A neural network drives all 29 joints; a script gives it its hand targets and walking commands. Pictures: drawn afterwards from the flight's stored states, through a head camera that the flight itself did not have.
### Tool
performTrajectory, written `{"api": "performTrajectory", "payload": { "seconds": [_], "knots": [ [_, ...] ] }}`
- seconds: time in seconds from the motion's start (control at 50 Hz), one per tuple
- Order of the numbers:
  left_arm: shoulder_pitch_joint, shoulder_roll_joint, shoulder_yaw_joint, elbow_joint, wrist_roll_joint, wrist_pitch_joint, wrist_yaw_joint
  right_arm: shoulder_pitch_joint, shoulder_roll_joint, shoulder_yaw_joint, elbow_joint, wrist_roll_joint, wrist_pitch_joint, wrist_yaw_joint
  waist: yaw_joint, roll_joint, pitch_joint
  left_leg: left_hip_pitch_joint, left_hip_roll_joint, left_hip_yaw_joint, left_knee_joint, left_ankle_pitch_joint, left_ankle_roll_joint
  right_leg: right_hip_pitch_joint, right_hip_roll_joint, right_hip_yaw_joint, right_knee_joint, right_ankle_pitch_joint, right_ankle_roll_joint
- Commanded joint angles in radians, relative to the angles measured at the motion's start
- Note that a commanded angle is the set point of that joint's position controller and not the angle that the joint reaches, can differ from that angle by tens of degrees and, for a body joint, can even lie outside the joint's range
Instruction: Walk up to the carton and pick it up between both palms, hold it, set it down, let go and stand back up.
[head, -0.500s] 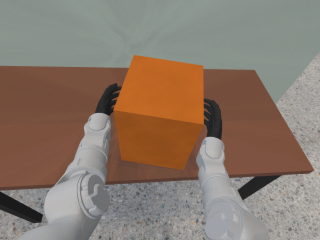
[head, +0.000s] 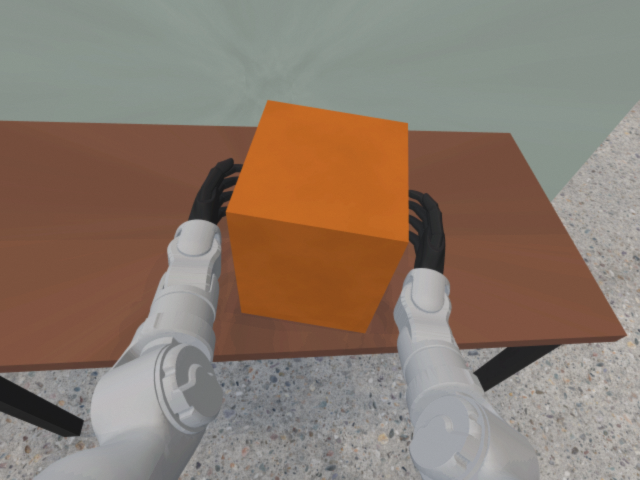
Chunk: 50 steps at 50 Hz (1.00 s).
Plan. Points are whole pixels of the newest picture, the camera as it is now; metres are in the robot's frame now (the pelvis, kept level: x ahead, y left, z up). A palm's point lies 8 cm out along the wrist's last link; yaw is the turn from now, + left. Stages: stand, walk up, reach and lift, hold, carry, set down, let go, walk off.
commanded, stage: set down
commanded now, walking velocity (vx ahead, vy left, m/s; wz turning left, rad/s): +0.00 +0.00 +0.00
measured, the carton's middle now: (319, 224) +0.47 -0.05 +0.01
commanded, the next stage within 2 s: none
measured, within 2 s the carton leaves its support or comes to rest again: neither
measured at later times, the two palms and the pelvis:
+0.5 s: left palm (209, 213) +0.47 +0.11 +0.05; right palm (420, 269) +0.37 -0.17 +0.03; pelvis +0.00 +0.01 -0.01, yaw -2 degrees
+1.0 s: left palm (182, 199) +0.45 +0.13 +0.10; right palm (470, 245) +0.36 -0.21 +0.09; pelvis -0.03 +0.01 -0.02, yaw -2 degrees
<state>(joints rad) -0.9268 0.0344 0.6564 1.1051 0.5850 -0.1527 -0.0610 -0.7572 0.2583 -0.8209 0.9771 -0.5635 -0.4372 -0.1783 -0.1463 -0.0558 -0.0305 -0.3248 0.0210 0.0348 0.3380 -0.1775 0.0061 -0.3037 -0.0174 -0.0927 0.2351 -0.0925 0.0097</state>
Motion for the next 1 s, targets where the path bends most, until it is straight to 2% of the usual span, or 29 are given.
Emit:
{"api": "performTrajectory", "payload": {
  "seconds": [0.0, 0.06, 0.1, 0.12, 0.14, 0.16, 0.2, 0.24, 0.26, 0.3, 0.34, 0.36, 0.4, 0.42, 0.44, 0.48, 0.56, 0.6, 0.64, 0.66, 0.72, 0.76, 0.9, 0.98],
  "knots": [
    [-0.407, -0.428, -0.189, 0.103, 0.037, -0.023, -0.121, -0.354, 0.366, 0.227, 0.149, -0.101, 0.042, 0.113, -0.018, 0.126, -0.317, 0.125, -0.015, 0.057, -0.023, 0.147, -0.043, 0.174, 0.032, -0.064, 0.048, 0.258, 0.030],
    [-0.382, -0.397, -0.176, 0.095, 0.034, -0.021, -0.114, -0.328, 0.328, 0.212, 0.142, -0.101, 0.057, 0.114, -0.016, 0.118, -0.311, 0.161, -0.012, 0.057, -0.027, 0.144, -0.043, 0.157, 0.034, -0.065, 0.037, 0.229, 0.029],
    [-0.374, -0.350, -0.168, 0.096, 0.023, -0.025, -0.105, -0.318, 0.278, 0.205, 0.129, -0.088, 0.056, 0.104, -0.012, 0.114, -0.322, 0.152, -0.017, 0.057, -0.017, 0.168, -0.040, 0.165, 0.035, -0.055, 0.043, 0.263, 0.034],
    [-0.384, -0.288, -0.160, 0.092, 0.011, -0.030, -0.094, -0.307, 0.226, 0.195, 0.140, -0.077, 0.058, 0.093, -0.021, 0.111, -0.323, 0.135, -0.020, 0.060, -0.019, 0.154, -0.037, 0.176, 0.033, -0.050, 0.054, 0.272, 0.039],
    [-0.373, -0.199, -0.141, 0.092, 0.000, -0.037, -0.077, -0.289, 0.153, 0.192, 0.133, -0.057, 0.062, 0.076, -0.012, 0.094, -0.331, 0.119, -0.025, 0.072, -0.028, 0.123, -0.032, 0.207, 0.032, -0.037, 0.058, 0.276, 0.048],
    [-0.382, -0.088, -0.159, 0.098, -0.042, -0.041, -0.049, -0.281, 0.042, 0.198, 0.134, -0.012, 0.065, 0.054, -0.014, 0.097, -0.332, 0.101, -0.025, 0.072, -0.029, 0.101, -0.036, 0.214, 0.034, -0.029, 0.068, 0.272, 0.048],
    [-0.420, 0.087, -0.278, 0.092, -0.171, -0.060, 0.026, -0.302, -0.111, 0.287, 0.149, 0.139, 0.065, -0.007, -0.019, 0.112, -0.380, 0.056, -0.021, 0.064, -0.003, 0.098, -0.040, 0.195, 0.045, -0.007, 0.089, 0.297, 0.046],
    [-0.472, 0.115, -0.383, 0.125, -0.284, -0.059, 0.059, -0.339, -0.114, 0.387, 0.211, 0.279, 0.077, -0.045, -0.046, 0.135, -0.399, 0.020, -0.013, 0.052, 0.030, 0.081, -0.040, 0.152, 0.046, 0.016, 0.094, 0.314, 0.038],
    [-0.488, 0.131, -0.406, 0.138, -0.332, -0.064, 0.066, -0.356, -0.123, 0.419, 0.206, 0.326, 0.078, -0.053, -0.041, 0.134, -0.433, -0.002, -0.014, 0.049, 0.047, 0.081, -0.039, 0.143, 0.046, 0.024, 0.106, 0.327, 0.037],
    [-0.544, 0.162, -0.465, 0.182, -0.421, -0.094, 0.076, -0.412, -0.165, 0.450, 0.183, 0.395, 0.065, -0.066, -0.045, 0.159, -0.572, -0.026, -0.017, 0.038, 0.094, 0.109, -0.056, 0.102, 0.046, 0.028, 0.136, 0.350, 0.029],
    [-0.574, 0.202, -0.504, 0.254, -0.497, -0.128, 0.079, -0.450, -0.203, 0.480, 0.166, 0.451, 0.053, -0.074, -0.038, 0.159, -0.673, -0.037, -0.023, 0.032, 0.145, 0.161, -0.065, 0.080, 0.048, 0.032, 0.168, 0.373, 0.026],
    [-0.580, 0.220, -0.513, 0.275, -0.514, -0.140, 0.082, -0.461, -0.221, 0.500, 0.172, 0.481, 0.054, -0.073, -0.025, 0.166, -0.690, -0.050, -0.028, 0.029, 0.165, 0.192, -0.069, 0.083, 0.050, 0.033, 0.190, 0.392, 0.023],
    [-0.568, 0.248, -0.525, 0.313, -0.545, -0.156, 0.079, -0.445, -0.263, 0.521, 0.163, 0.519, 0.047, -0.075, -0.026, 0.163, -0.750, -0.045, -0.034, 0.023, 0.205, 0.278, -0.079, 0.112, 0.053, 0.036, 0.220, 0.468, 0.027],
    [-0.558, 0.251, -0.539, 0.334, -0.557, -0.163, 0.075, -0.438, -0.276, 0.526, 0.188, 0.531, 0.044, -0.075, -0.040, 0.168, -0.744, -0.040, -0.036, 0.015, 0.219, 0.313, -0.085, 0.104, 0.058, 0.030, 0.230, 0.493, 0.027],
    [-0.542, 0.246, -0.544, 0.342, -0.557, -0.169, 0.072, -0.421, -0.295, 0.532, 0.207, 0.542, 0.035, -0.073, -0.037, 0.178, -0.743, 0.003, -0.029, 0.005, 0.238, 0.390, -0.099, 0.082, 0.068, 0.019, 0.237, 0.513, 0.022],
    [-0.546, 0.247, -0.565, 0.351, -0.570, -0.181, 0.071, -0.426, -0.331, 0.520, 0.238, 0.557, 0.020, -0.073, -0.051, 0.189, -0.755, 0.034, -0.023, -0.003, 0.268, 0.468, -0.119, 0.026, 0.081, 0.007, 0.241, 0.503, 0.019],
    [-0.566, 0.271, -0.596, 0.365, -0.603, -0.183, 0.072, -0.447, -0.381, 0.542, 0.270, 0.596, 0.016, -0.064, -0.056, 0.209, -0.730, 0.091, -0.013, -0.016, 0.290, 0.537, -0.138, -0.080, 0.094, -0.004, 0.232, 0.439, 0.012],
    [-0.584, 0.279, -0.616, 0.351, -0.626, -0.186, 0.076, -0.463, -0.407, 0.554, 0.270, 0.618, 0.024, -0.057, -0.055, 0.219, -0.739, 0.095, -0.011, -0.021, 0.289, 0.518, -0.140, -0.108, 0.098, -0.008, 0.235, 0.393, 0.010],
    [-0.630, 0.280, -0.653, 0.319, -0.654, -0.183, 0.085, -0.487, -0.423, 0.567, 0.289, 0.649, 0.041, -0.044, -0.056, 0.262, -0.725, 0.132, 0.001, -0.030, 0.287, 0.509, -0.152, -0.183, 0.102, -0.016, 0.229, 0.290, -0.004],
    [-0.639, 0.292, -0.666, 0.324, -0.673, -0.179, 0.086, -0.497, -0.430, 0.587, 0.292, 0.669, 0.056, -0.036, -0.045, 0.269, -0.711, 0.141, -0.001, -0.030, 0.285, 0.503, -0.147, -0.200, 0.095, -0.011, 0.219, 0.262, -0.010],
    [-0.660, 0.301, -0.711, 0.335, -0.720, -0.156, 0.080, -0.516, -0.448, 0.636, 0.294, 0.719, 0.111, -0.025, -0.053, 0.263, -0.646, 0.142, 0.000, -0.038, 0.265, 0.417, -0.134, -0.221, 0.085, -0.006, 0.209, 0.191, -0.011],
    [-0.659, 0.323, -0.736, 0.364, -0.752, -0.143, 0.069, -0.542, -0.459, 0.673, 0.271, 0.747, 0.145, -0.025, -0.054, 0.236, -0.631, 0.098, -0.007, -0.037, 0.242, 0.321, -0.113, -0.204, 0.075, 0.002, 0.204, 0.162, -0.007],
    [-0.791, 0.359, -0.870, 0.311, -0.896, -0.094, 0.062, -0.662, -0.489, 0.666, 0.111, 0.750, 0.250, -0.044, -0.094, 0.226, -0.721, 0.043, -0.013, -0.038, 0.191, 0.087, -0.095, -0.218, 0.061, -0.003, 0.213, 0.059, -0.005],
    [-0.787, 0.390, -0.860, 0.308, -0.901, -0.017, 0.049, -0.671, -0.483, 0.695, 0.085, 0.766, 0.340, -0.066, -0.081, 0.192, -0.670, 0.027, -0.020, -0.031, 0.163, 0.044, -0.067, -0.151, 0.059, 0.010, 0.202, 0.051, -0.002]
  ]
}}
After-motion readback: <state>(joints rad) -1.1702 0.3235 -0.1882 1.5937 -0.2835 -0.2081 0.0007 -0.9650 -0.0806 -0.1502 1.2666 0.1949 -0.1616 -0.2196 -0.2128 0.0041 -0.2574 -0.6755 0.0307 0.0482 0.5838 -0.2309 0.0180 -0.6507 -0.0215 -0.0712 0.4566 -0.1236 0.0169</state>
